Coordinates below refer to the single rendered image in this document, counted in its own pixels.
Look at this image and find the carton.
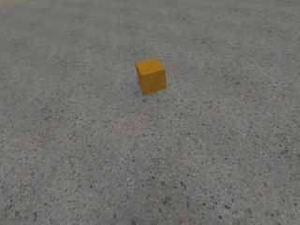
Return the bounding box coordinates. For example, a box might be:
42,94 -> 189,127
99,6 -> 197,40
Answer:
135,57 -> 167,95

